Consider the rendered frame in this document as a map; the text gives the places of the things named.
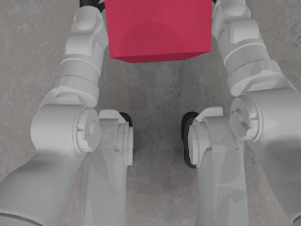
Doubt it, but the carton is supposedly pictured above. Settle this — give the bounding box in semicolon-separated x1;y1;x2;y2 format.
104;0;213;63

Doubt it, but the robot left thigh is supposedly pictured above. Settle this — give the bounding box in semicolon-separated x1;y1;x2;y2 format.
80;118;134;226

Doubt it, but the right robot upper arm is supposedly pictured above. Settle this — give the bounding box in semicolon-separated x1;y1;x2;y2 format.
229;87;301;226

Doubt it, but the robot left shin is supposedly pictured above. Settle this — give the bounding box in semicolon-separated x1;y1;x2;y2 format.
84;109;126;159

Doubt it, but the left robot upper arm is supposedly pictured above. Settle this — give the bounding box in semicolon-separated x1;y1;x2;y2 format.
0;104;102;226

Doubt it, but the left robot forearm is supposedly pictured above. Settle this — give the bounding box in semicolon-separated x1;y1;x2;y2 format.
30;6;109;142

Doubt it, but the right robot forearm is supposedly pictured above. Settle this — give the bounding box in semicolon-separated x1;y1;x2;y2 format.
212;0;301;97

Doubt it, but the left robot hand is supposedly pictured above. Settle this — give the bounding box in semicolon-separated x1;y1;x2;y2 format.
79;0;105;13

